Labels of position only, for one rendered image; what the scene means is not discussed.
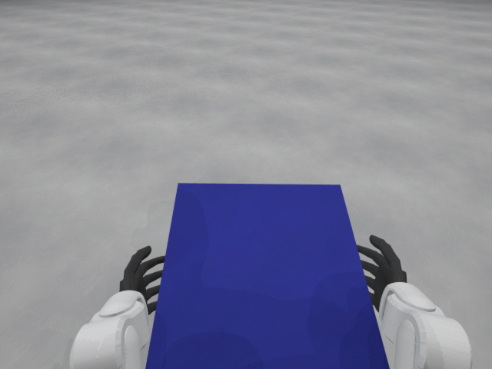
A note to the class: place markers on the robot left hand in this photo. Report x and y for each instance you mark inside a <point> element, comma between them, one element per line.
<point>133,276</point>

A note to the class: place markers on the left robot forearm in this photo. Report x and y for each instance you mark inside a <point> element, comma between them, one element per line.
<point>114,337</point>

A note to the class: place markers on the right robot forearm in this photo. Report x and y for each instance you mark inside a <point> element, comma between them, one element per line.
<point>423,336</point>

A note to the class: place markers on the robot right hand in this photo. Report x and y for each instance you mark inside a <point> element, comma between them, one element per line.
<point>389,270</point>

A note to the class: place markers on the carton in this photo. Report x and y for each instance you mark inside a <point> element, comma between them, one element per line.
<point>263,276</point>

